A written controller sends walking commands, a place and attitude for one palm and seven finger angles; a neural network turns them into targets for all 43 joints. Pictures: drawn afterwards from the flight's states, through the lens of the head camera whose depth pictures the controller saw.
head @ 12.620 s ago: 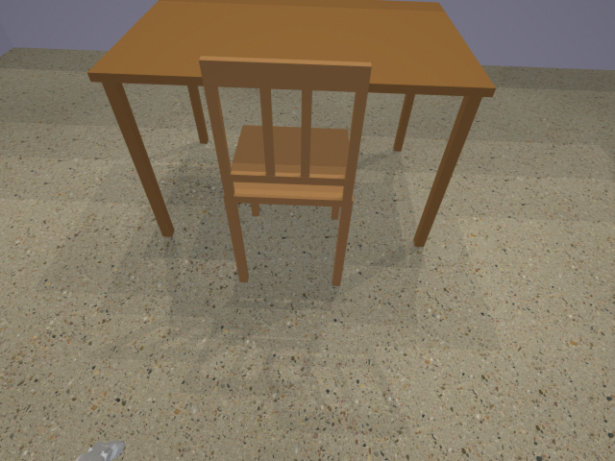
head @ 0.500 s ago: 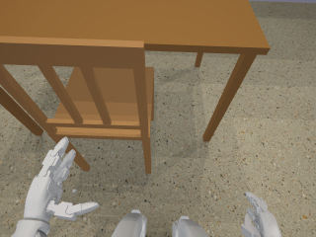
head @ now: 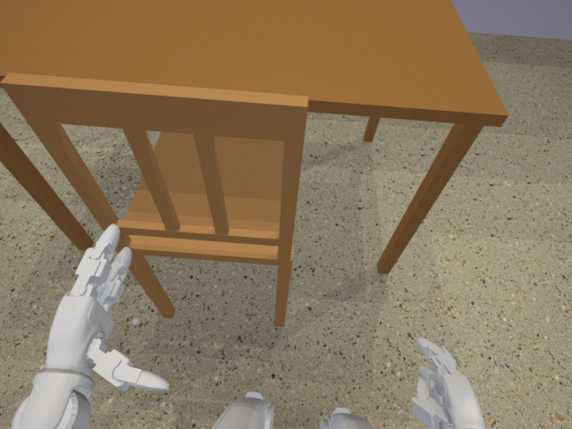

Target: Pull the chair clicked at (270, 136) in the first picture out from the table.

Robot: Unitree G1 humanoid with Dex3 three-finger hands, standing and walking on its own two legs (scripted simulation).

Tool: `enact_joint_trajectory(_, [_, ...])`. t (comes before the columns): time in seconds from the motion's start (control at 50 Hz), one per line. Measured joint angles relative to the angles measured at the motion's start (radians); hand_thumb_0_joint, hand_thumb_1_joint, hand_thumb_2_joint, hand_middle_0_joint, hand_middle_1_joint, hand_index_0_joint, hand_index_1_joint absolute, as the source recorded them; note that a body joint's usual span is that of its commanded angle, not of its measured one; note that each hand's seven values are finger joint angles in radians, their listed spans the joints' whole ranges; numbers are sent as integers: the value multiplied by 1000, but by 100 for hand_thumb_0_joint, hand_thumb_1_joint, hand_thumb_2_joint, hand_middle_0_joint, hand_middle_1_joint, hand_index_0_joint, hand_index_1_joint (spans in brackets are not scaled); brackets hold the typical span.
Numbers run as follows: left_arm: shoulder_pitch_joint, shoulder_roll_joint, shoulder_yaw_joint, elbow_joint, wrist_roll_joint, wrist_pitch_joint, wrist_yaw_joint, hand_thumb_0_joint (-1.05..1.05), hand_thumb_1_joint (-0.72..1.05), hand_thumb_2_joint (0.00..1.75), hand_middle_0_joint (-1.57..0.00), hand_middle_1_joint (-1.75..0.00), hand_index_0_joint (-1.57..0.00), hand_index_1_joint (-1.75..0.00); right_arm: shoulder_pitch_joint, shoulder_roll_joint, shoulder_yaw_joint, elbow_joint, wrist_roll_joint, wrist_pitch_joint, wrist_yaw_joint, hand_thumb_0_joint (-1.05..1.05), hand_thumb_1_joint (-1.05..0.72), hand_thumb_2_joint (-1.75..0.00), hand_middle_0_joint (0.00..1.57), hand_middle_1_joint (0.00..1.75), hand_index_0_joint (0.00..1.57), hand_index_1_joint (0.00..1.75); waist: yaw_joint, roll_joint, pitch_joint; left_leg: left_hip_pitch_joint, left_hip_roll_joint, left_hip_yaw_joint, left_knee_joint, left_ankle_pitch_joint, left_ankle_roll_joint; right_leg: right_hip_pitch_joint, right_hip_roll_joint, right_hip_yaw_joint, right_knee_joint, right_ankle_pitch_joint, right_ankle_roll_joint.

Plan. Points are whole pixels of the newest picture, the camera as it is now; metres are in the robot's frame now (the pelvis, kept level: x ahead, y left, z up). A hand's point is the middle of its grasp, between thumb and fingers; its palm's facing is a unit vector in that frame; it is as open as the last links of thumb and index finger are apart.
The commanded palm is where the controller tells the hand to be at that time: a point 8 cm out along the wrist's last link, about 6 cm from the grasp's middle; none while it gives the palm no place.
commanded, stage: raise the hand toward the chair's back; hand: left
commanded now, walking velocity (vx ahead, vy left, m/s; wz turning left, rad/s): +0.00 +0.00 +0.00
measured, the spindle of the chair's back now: (156, 185) +0.49 +0.27 -0.01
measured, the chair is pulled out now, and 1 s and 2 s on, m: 0.00 0.00 0.00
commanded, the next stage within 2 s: aim the fingers beside a spindle in 0.56 s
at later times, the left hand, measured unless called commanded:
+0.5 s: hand (144, 316) +0.25 +0.20 +0.04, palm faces +0.01 -1.00 -0.04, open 16.9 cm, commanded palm +0.23 +0.26 +0.05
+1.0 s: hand (170, 306) +0.26 +0.17 +0.03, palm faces +0.01 -1.00 -0.05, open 16.9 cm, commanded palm +0.25 +0.23 +0.03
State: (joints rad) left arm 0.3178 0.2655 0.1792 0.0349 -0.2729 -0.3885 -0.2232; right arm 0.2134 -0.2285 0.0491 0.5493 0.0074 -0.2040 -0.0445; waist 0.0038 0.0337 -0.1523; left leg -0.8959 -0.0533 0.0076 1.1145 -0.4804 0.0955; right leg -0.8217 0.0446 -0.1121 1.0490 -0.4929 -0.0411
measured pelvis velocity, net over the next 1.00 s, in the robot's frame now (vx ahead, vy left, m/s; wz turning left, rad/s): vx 0.00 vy -0.03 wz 0.00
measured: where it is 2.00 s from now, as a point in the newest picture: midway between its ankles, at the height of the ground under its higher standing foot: outside the picture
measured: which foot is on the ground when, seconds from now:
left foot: down 0.00-1.00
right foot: down 0.00-1.00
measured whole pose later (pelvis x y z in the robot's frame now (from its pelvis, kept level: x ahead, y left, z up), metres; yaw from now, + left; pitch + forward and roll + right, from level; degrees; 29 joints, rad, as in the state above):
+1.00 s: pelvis +0.00 -0.03 -0.01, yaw +0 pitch +16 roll -3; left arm 0.21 0.27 0.19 0.16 -0.27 -0.40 -0.25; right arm 0.21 -0.26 0.03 0.57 0.01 -0.19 -0.04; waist -0.02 0.03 -0.16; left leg -0.93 -0.04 0.00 1.14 -0.50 0.06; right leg -0.86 0.06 -0.12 1.09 -0.51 -0.08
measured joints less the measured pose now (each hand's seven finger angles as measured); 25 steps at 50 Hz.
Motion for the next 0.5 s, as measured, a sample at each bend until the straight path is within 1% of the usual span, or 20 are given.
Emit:
enact_joint_trajectory(0.04, [-27, 6, 11, 27, 2, -2, -5, -1, -49, 31, -7, -8, -6, -8, 1, -8, 1, 5, 2, 4, 1, 2, -90, -90, 20, 30, 21, 30, -2, 1, 2, -7, -2, -1, 6, -1, 1, -6, -2, -2, 5, -1, 2])
enact_joint_trajectory(0.1, [-57, 15, 15, 57, -1, 27, -25, -1, -50, 31, -6, -8, -6, -8, 2, -19, -1, 9, 7, 10, 0, 2, -90, -90, 20, 30, 21, 30, -6, 4, 11, -9, -3, -2, 8, 0, 2, -6, -3, -3, 5, 0, 5])
enact_joint_trajectory(0.18, [-39, 18, 4, 42, -8, 62, -42, -1, -50, 31, -6, -8, -6, -8, 18, -24, -9, 8, 11, 12, -2, 2, -90, -90, 20, 30, 21, 30, -14, 3, 13, 13, 0, 3, -15, 5, 4, 15, 0, 5, -19, 9, 8])
enact_joint_trajectory(0.26, [-8, 15, 2, 16, -6, 43, -23, -1, -50, 31, -7, -8, -6, -8, 33, -24, -16, 6, 8, 9, -1, 2, -90, -90, 20, 30, 21, 30, -21, -5, 5, 34, 0, 7, -36, 8, 3, 33, 1, 11, -38, 13, 9])
enact_joint_trajectory(0.34, [-23, 14, 13, 33, 5, 15, 1, -1, -50, 31, -7, -8, -6, -8, 30, -30, -21, 6, 3, 9, 6, 2, -90, -90, 20, 30, 20, 30, -24, -5, 4, 24, -2, 5, -27, 6, 2, 22, -1, 8, -27, 8, 7])
enact_joint_trajectory(0.42, [-39, 14, 17, 54, -1, 18, -8, -1, -50, 31, -7, -8, -6, -8, 19, -32, -22, 7, 4, 15, 10, 2, -90, -90, 20, 30, 20, 30, -21, -1, 8, 11, 0, 4, -15, 2, 1, 10, 1, 5, -14, 3, 3])
enact_joint_trajectory(0.5, [-23, 11, 4, 44, -5, 27, -22, -1, -50, 31, -6, -8, -6, -8, 18, -26, -19, 4, 8, 19, 9, 2, -90, -90, 20, 30, 20, 30, -17, -1, 6, 17, 4, 2, -18, 1, -2, 15, 5, 4, -19, 3, -1])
